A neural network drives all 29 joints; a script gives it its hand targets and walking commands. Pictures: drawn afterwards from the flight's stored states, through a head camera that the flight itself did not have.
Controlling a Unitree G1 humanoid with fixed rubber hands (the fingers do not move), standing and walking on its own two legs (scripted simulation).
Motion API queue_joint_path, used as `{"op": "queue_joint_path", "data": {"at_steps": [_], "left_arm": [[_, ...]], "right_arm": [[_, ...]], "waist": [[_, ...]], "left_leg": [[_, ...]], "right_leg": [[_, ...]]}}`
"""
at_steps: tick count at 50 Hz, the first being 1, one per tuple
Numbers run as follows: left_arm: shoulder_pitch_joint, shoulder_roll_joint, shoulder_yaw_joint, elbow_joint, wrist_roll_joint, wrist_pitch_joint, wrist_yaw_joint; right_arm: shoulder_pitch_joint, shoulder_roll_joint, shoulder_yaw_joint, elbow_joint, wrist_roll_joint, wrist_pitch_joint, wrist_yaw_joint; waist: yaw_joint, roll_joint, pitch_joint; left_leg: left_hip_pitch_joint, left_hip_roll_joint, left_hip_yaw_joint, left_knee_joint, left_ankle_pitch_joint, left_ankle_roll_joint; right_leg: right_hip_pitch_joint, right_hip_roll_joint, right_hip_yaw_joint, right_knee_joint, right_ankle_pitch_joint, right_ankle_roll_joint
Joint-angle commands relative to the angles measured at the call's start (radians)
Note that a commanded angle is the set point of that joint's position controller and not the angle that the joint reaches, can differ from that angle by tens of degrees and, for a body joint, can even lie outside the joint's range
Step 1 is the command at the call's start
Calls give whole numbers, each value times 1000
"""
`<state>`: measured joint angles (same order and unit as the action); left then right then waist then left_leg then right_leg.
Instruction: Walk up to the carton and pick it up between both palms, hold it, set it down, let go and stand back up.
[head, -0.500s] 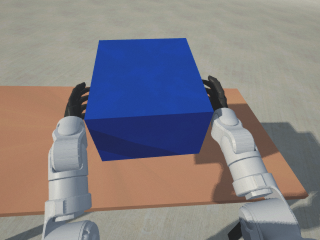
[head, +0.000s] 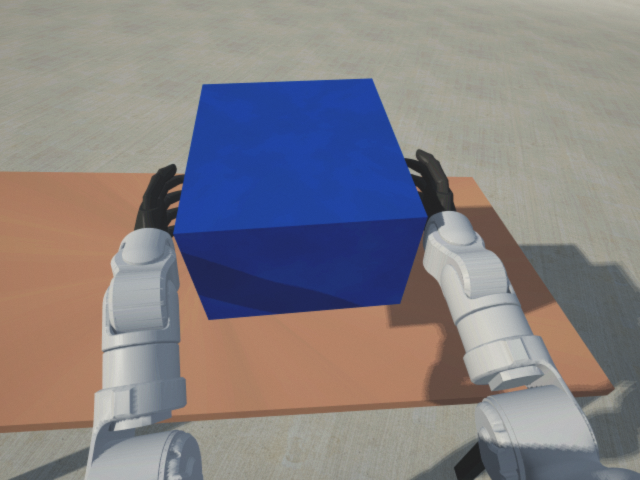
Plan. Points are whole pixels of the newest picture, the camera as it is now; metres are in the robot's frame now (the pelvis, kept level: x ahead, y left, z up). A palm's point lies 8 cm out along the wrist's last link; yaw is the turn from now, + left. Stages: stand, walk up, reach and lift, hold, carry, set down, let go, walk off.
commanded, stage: hold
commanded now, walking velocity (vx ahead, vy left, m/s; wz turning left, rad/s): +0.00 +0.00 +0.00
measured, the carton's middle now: (297, 189) +0.45 +0.02 +0.17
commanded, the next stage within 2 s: none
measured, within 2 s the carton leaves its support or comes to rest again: neither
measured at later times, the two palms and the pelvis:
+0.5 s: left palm (153, 232) +0.35 +0.18 +0.17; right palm (435, 213) +0.37 -0.15 +0.19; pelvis +0.00 +0.00 +0.00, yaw +0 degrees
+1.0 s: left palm (151, 237) +0.35 +0.19 +0.17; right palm (431, 218) +0.37 -0.15 +0.18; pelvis +0.00 +0.00 +0.00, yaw +0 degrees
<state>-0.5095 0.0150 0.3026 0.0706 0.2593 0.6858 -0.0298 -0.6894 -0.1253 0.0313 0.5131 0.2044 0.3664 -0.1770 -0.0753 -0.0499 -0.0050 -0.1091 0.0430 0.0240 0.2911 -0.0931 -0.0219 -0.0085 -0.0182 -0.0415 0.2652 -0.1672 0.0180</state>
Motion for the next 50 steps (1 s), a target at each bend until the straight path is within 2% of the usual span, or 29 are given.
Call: {"op": "queue_joint_path", "data": {"at_steps": [1,2,5,6,7,10,11,13,14,16,17,19,20,22,23,27,29,31,33,35,37,38,39,41,42,45,46,48,50], "left_arm": [[-714,-458,-531,-199,-197,-95,-144],[-712,-442,-491,-136,-176,-84,-152],[-671,-442,-455,-116,-153,-64,-167],[-666,-447,-462,-124,-153,-59,-173],[-674,-450,-465,-130,-153,-57,-173],[-712,-462,-492,-159,-174,-66,-170],[-723,-478,-510,-192,-190,-74,-167],[-716,-468,-507,-166,-191,-79,-164],[-701,-492,-541,-227,-214,-92,-160],[-713,-473,-548,-233,-211,-99,-155],[-702,-480,-570,-275,-222,-102,-152],[-697,-438,-522,-196,-195,-91,-157],[-699,-446,-520,-205,-196,-89,-161],[-699,-436,-481,-185,-174,-84,-168],[-698,-435,-470,-152,-166,-77,-170],[-710,-458,-501,-172,-182,-79,-164],[-701,-467,-498,-140,-175,-70,-163],[-725,-469,-513,-164,-190,-73,-161],[-712,-484,-570,-261,-218,-84,-151],[-674,-478,-573,-252,-220,-85,-144],[-670,-441,-520,-188,-188,-81,-155],[-670,-447,-504,-182,-177,-77,-158],[-643,-444,-489,-158,-166,-66,-164],[-672,-452,-497,-195,-174,-62,-169],[-674,-439,-471,-154,-151,-56,-172],[-700,-468,-496,-188,-170,-70,-162],[-701,-463,-496,-174,-165,-69,-161],[-730,-464,-487,-125,-164,-73,-161],[-736,-479,-531,-182,-203,-89,-154]], "right_arm": [[-640,582,327,-371,106,-70,116],[-647,566,301,-316,95,-58,118],[-617,557,287,-279,88,-46,123],[-615,555,280,-294,82,-48,124],[-650,565,288,-312,89,-51,125],[-657,575,290,-322,95,-55,124],[-681,593,299,-368,94,-64,122],[-708,588,306,-398,95,-70,118],[-686,610,336,-452,111,-80,114],[-673,583,340,-430,123,-75,108],[-645,597,358,-458,132,-75,107],[-649,574,339,-422,109,-59,106],[-655,587,343,-424,102,-59,109],[-611,586,311,-348,80,-45,117],[-641,588,313,-338,79,-48,124],[-675,589,315,-369,98,-63,124],[-678,575,308,-352,96,-62,122],[-685,576,289,-366,90,-67,122],[-641,587,318,-411,117,-75,119],[-648,569,333,-464,121,-74,109],[-623,569,323,-381,100,-57,110],[-631,575,326,-379,95,-57,112],[-610,569,311,-358,90,-50,113],[-605,564,305,-338,89,-43,119],[-598,551,289,-293,88,-35,122],[-638,576,306,-340,95,-57,135],[-636,558,287,-319,90,-58,135],[-707,572,273,-336,74,-72,136],[-716,591,292,-395,82,-90,132]], "waist": [[-13,91,-475],[-3,79,-395],[4,61,-349],[-2,61,-359],[8,64,-370],[-5,80,-383],[-11,67,-442],[-4,62,-451],[-14,55,-519],[-18,91,-515],[-26,92,-540],[-6,68,-449],[-2,56,-459],[2,44,-399],[25,43,-368],[10,66,-433],[7,78,-408],[-6,89,-438],[-31,116,-516],[-25,93,-510],[-14,64,-435],[-1,59,-426],[-6,55,-380],[-11,73,-389],[-2,83,-326],[5,83,-390],[-1,88,-396],[11,85,-395],[-1,86,-491]], "left_leg": [[332,-83,7,45,222,-17],[295,-82,8,24,154,-9],[272,-77,12,2,142,0],[268,-76,14,0,137,-1],[264,-79,13,5,151,-2],[269,-81,16,16,166,-9],[297,-80,13,31,209,-9],[293,-84,14,37,212,-8],[328,-82,9,59,282,-11],[343,-85,-1,69,291,-26],[363,-85,-3,81,334,-31],[309,-90,3,49,221,-16],[295,-91,7,35,190,-8],[259,-81,13,-3,113,4],[237,-82,17,-11,91,9],[285,-79,15,19,177,-3],[301,-79,12,20,175,-9],[310,-77,11,27,177,-12],[350,-80,3,56,276,-30],[354,-82,-2,71,313,-29],[298,-88,9,43,227,-12],[273,-86,9,28,184,-4],[266,-84,10,13,155,2],[272,-79,11,3,140,-6],[259,-79,11,-8,120,-9],[275,-73,9,4,156,-12],[289,-73,14,7,154,-16],[274,-71,15,8,117,-2],[304,-74,10,37,198,-6]], "right_leg": [[-55,70,-31,-26,217,27],[-75,63,-31,-41,153,30],[-64,65,-34,-49,130,21],[-59,67,-33,-47,123,18],[-55,65,-34,-48,129,19],[-68,66,-31,-46,128,20],[-56,70,-35,-37,173,24],[-54,71,-37,-37,194,26],[-31,78,-36,-20,271,30],[-38,72,-34,-18,283,29],[-27,75,-36,-10,329,34],[-44,65,-34,-31,235,35],[-38,60,-31,-31,212,38],[-46,60,-31,-39,135,31],[-62,58,-28,-47,104,29],[-54,67,-32,-37,163,25],[-77,69,-36,-46,158,23],[-82,74,-41,-42,149,19],[-48,76,-36,-23,248,22],[-35,81,-39,-24,279,24],[-39,66,-30,-32,235,31],[-36,62,-29,-34,202,30],[-38,64,-28,-42,180,27],[-51,65,-34,-42,142,20],[-68,61,-33,-53,113,15],[-71,68,-35,-43,123,14],[-80,66,-36,-46,114,14],[-101,69,-42,-50,72,14],[-73,72,-40,-34,157,16]]}}
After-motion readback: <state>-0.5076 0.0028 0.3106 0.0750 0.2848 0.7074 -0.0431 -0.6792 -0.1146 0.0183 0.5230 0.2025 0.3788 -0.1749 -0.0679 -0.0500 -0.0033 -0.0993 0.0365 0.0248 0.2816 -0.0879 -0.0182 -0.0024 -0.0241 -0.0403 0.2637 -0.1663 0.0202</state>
